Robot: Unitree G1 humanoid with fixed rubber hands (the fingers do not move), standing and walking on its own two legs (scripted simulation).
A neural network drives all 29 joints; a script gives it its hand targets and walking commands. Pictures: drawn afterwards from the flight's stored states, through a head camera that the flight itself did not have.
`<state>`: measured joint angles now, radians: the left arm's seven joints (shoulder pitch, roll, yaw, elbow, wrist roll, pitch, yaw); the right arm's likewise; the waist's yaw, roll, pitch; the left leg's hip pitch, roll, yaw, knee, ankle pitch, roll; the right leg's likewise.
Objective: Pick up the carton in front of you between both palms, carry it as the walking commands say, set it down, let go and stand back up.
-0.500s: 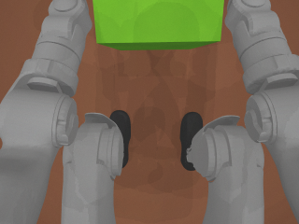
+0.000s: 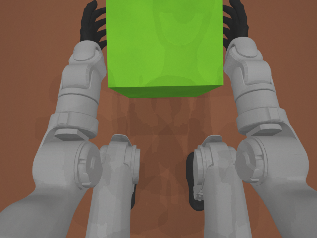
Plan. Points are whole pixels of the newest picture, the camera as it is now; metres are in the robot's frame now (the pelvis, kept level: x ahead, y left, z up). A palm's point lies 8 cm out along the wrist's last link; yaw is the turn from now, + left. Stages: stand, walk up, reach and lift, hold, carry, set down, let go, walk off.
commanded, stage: reach and lift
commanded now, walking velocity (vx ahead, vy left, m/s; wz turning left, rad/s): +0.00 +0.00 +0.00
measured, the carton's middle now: (163, 52) +0.53 +0.01 -0.16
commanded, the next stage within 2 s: none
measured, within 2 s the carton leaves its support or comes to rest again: neither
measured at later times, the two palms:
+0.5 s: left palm (49, 27) +0.48 +0.16 +0.07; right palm (284, 23) +0.49 -0.14 +0.07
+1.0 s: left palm out of the picture +0.43 +0.15 +0.23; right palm out of the picture +0.44 -0.15 +0.23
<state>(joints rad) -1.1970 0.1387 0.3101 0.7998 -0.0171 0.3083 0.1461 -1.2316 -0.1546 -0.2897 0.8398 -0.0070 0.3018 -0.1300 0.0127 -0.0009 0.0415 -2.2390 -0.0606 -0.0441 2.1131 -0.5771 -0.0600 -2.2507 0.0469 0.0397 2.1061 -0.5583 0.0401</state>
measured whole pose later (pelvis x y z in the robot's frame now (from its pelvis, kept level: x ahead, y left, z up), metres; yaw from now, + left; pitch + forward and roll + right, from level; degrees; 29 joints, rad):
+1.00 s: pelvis +0.05 +0.00 +0.26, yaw +0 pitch +28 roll +0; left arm -0.59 -0.10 0.38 0.59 0.20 0.37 0.04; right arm -0.59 0.10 -0.38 0.60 -0.20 0.36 -0.05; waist 0.01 0.00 -0.22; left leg -1.24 -0.04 -0.05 1.22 -0.45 -0.02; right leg -1.25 0.04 0.06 1.22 -0.45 0.02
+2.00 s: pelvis +0.08 +0.00 +0.38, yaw +0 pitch -4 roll +0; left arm -0.34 -0.17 0.32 0.38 0.29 0.61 -0.02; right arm -0.34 0.17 -0.32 0.37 -0.30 0.61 0.01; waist 0.00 0.00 0.03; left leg -0.17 -0.02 -0.07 0.47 -0.22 -0.01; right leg -0.18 0.02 0.06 0.46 -0.21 0.01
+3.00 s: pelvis +0.08 +0.00 +0.39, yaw +0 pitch -8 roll +0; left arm -0.27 -0.15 0.23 0.22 0.26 0.76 -0.01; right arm -0.27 0.15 -0.23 0.22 -0.26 0.76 0.01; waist 0.00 0.00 0.05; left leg -0.05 -0.01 -0.06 0.39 -0.19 -0.01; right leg -0.06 0.01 0.07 0.39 -0.19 0.01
